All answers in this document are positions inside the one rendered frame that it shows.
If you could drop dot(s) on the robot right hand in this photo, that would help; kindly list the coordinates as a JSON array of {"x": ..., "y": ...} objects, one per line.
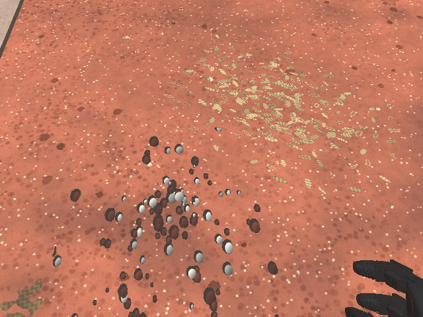
[{"x": 397, "y": 276}]

